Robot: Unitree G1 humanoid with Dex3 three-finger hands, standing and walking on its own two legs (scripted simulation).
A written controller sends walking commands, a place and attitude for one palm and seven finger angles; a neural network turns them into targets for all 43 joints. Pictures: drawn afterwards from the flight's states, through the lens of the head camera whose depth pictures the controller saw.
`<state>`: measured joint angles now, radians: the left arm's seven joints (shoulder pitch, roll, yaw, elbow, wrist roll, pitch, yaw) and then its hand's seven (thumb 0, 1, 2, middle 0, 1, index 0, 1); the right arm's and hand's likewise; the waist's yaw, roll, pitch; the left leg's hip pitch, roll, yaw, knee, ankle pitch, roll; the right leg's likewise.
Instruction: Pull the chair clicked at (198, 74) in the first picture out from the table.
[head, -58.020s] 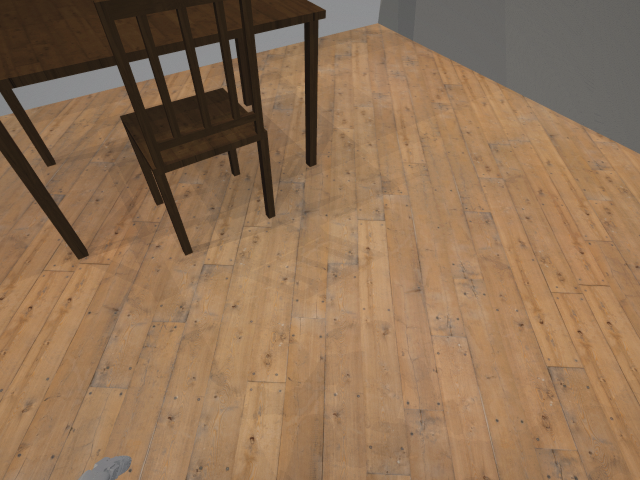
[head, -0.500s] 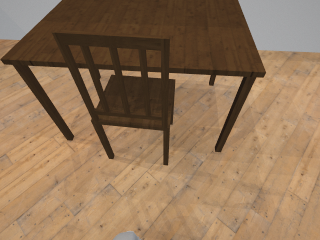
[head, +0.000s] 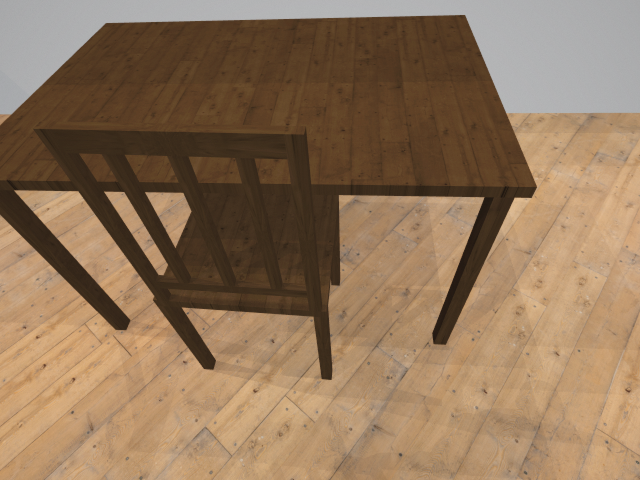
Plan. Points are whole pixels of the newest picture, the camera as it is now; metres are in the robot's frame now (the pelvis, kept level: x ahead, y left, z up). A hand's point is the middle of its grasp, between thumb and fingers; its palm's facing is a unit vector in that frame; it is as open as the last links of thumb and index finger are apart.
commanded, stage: come to a stop and stand still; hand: left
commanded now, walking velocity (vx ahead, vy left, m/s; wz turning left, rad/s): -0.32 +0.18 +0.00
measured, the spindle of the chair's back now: (208, 229) +0.54 +0.24 -0.06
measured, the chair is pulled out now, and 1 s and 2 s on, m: -0.08 -0.08 -0.08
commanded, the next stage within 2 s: look again from close up in 1.82 s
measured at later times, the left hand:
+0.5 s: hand out of the picture +0.02 +0.22 -0.16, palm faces +0.04 -0.97 -0.23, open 7.4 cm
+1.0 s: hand out of the picture -0.03 +0.12 -0.16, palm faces +0.05 -0.98 -0.17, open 7.3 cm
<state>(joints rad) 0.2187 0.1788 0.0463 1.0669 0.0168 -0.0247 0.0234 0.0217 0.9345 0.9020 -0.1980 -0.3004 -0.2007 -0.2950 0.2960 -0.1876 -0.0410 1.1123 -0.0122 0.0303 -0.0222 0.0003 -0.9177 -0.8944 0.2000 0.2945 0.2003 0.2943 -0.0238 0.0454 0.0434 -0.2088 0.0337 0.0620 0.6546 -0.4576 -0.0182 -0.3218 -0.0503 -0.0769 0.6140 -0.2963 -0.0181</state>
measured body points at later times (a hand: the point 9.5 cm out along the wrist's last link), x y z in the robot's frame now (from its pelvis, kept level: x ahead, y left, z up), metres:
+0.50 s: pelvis -0.01 +0.02 +0.01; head +0.02 +0.02 +0.46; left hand +0.02 +0.27 -0.14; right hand +0.04 -0.21 -0.14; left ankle +0.01 +0.14 -0.73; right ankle -0.07 -0.11 -0.70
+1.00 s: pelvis -0.01 -0.04 +0.01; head +0.00 -0.05 +0.46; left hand -0.03 +0.17 -0.15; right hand -0.06 -0.25 -0.16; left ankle +0.01 +0.14 -0.73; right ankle -0.08 -0.11 -0.73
